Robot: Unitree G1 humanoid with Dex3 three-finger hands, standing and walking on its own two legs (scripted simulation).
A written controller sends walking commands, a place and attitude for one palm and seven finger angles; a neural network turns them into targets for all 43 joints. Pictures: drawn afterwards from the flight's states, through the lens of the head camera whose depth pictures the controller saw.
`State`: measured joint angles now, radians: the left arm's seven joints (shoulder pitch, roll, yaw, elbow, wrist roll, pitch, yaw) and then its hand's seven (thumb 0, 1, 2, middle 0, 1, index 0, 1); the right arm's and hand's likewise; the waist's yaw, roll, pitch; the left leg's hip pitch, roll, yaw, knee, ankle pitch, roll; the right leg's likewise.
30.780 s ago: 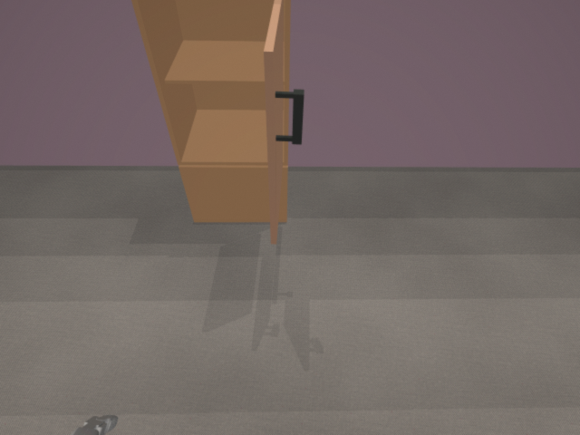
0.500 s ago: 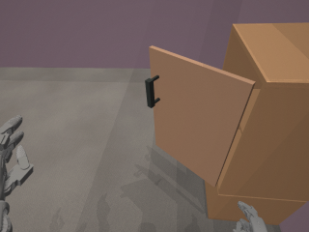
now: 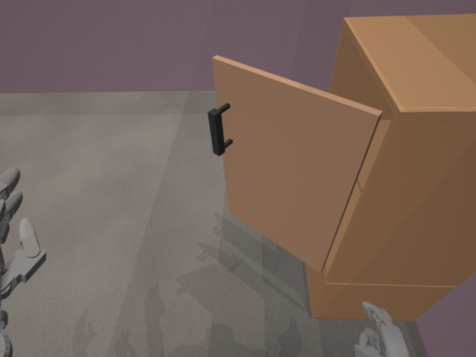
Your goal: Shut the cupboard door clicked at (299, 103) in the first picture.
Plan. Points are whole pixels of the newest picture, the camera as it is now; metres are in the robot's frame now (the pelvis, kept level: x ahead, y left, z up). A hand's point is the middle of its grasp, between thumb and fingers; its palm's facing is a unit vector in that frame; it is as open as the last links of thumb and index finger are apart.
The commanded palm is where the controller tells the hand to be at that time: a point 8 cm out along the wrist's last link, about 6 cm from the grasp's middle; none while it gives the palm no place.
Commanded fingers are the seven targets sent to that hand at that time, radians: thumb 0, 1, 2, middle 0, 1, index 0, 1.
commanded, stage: step back with the hand held close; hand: left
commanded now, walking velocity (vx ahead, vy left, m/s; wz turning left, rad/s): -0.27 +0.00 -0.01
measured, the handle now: (222, 129) +0.65 +0.10 +0.02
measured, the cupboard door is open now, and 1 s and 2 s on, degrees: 53 53 53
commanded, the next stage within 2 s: stop stepping back and stand still in 1.50 s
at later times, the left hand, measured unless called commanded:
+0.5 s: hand (0, 311) +0.14 +0.29 +0.15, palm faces +0.48 -0.76 -0.44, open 7.4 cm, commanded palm +0.08 +0.31 +0.18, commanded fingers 0.00 0.90 0.90 -0.20 -0.30 -0.20 -0.30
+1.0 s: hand out of the picture +0.06 +0.29 +0.16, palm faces +0.56 -0.68 -0.48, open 7.4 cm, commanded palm -0.01 +0.31 +0.18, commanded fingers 0.00 0.90 0.90 -0.20 -0.30 -0.20 -0.30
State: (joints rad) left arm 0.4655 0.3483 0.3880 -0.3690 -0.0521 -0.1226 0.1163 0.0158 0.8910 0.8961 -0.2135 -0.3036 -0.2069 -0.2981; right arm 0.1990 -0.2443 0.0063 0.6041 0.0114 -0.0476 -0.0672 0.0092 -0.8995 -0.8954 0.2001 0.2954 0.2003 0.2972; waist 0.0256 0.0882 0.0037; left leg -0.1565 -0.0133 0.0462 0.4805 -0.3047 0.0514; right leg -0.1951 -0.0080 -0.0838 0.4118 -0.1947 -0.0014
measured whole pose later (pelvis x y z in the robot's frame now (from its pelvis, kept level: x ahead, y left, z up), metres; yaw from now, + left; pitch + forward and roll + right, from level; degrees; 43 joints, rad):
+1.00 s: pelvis -0.12 +0.00 -0.04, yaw +5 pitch -2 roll -2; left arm 0.46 0.42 0.52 -0.48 0.00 -0.26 0.15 0.01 0.89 0.90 -0.22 -0.30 -0.21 -0.30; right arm 0.24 -0.22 -0.02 0.60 0.02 -0.08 -0.08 0.01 -0.90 -0.90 0.20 0.30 0.20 0.30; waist -0.02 0.02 0.04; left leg -0.53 0.03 0.09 0.83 -0.28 0.08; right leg -0.48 0.05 0.06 0.80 -0.29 0.03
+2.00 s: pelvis -0.33 +0.02 +0.00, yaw -8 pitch +0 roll +0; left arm 0.61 0.42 0.43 -0.53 -0.01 -0.18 0.17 0.02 0.88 0.90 -0.22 -0.30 -0.21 -0.30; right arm 0.36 -0.24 -0.02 0.70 -0.02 -0.05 -0.08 0.01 -0.90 -0.90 0.20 0.30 0.20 0.30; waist 0.02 -0.07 -0.11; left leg -0.47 0.04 0.05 0.89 -0.36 -0.01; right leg -0.28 -0.03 -0.05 0.52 -0.29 -0.04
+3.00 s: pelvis -0.32 +0.06 +0.00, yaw -5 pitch +1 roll -1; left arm 0.58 0.43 0.43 -0.49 -0.04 -0.19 0.15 0.01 0.89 0.90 -0.22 -0.30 -0.21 -0.30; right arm 0.20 -0.15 0.04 0.61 0.01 -0.08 -0.06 0.01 -0.90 -0.90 0.20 0.30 0.20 0.30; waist -0.02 0.00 -0.01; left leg -0.31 0.04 0.11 0.53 -0.24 0.03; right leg -0.19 -0.02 -0.06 0.47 -0.30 0.02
